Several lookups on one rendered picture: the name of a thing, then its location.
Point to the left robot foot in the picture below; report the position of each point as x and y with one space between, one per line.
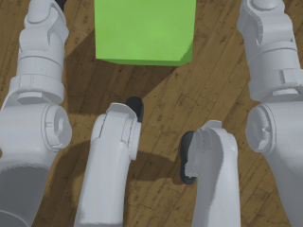
137 105

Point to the left robot upper arm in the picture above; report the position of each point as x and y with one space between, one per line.
31 136

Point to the carton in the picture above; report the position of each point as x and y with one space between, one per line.
145 32

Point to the robot left hand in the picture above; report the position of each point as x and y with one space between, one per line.
61 4

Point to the robot left forearm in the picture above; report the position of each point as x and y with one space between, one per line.
40 59

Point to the right robot upper arm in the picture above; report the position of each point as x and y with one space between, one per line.
275 129

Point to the left robot shin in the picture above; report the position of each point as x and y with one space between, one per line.
114 107

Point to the robot right forearm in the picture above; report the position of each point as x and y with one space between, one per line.
271 52

